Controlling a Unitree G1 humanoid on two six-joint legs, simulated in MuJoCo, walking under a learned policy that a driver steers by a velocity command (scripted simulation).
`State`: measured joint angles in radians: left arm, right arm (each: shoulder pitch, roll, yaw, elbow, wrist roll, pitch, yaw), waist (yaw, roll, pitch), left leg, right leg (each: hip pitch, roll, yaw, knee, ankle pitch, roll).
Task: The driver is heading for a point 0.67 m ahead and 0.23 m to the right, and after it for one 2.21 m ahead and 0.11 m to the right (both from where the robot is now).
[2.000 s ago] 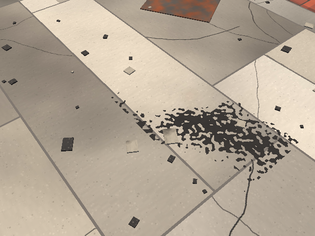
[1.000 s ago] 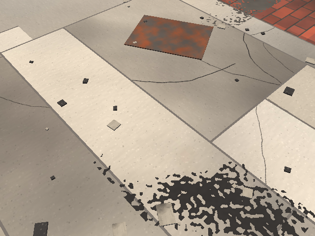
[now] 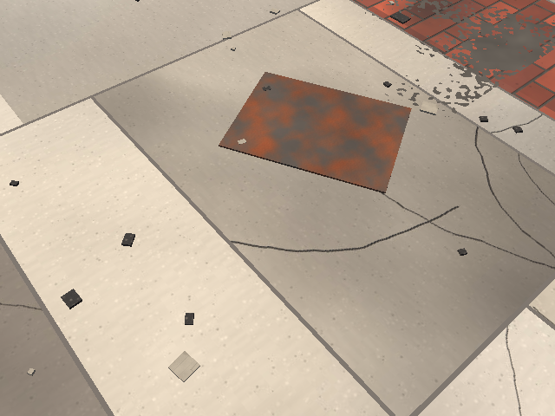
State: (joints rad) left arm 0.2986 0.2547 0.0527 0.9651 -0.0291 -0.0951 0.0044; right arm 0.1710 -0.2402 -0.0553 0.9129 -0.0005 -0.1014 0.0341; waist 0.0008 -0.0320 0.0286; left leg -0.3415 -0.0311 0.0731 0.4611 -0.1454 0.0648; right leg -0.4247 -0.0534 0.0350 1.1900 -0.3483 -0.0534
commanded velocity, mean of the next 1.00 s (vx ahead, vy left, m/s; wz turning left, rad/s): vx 0.48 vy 0.00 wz -0.44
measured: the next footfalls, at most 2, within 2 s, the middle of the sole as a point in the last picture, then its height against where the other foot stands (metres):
right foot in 0.46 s outside the picture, level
left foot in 0.92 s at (308, 321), level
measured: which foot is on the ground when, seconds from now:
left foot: down 0.00-0.46, up 0.48-0.90, down 0.92-1.00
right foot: up 0.00-0.44, down 0.46-0.92, up 0.94-1.00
